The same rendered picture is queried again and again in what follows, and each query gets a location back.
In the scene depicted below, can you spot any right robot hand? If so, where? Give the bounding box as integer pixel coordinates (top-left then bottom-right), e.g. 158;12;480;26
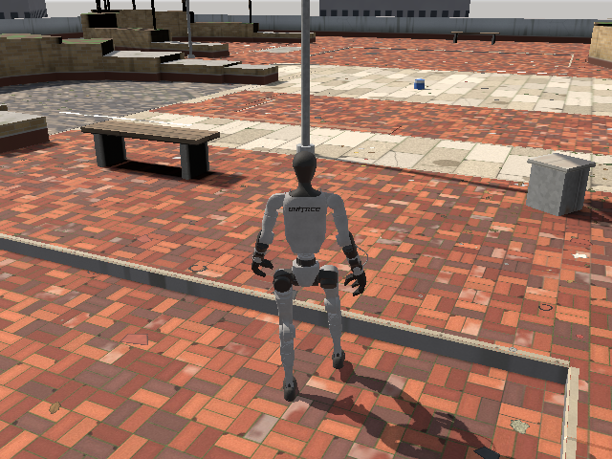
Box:
344;271;366;296

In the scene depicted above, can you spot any robot right forearm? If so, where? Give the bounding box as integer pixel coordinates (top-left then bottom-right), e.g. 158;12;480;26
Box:
342;231;363;275

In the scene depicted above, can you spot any robot right upper arm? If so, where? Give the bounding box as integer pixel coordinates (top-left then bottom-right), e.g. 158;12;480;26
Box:
325;192;352;247

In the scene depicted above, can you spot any robot left upper arm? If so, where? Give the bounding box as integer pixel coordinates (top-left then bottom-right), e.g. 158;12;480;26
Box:
259;192;286;245

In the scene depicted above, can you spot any left robot hand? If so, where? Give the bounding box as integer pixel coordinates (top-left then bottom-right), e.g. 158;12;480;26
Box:
251;259;273;277

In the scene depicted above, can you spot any robot torso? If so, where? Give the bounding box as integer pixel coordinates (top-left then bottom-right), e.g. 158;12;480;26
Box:
283;189;328;287

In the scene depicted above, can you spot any right robot foot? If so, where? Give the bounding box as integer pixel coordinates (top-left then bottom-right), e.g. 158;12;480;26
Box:
332;349;345;369

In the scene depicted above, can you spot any robot left forearm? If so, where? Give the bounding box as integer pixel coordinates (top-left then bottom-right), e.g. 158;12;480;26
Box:
252;230;269;263

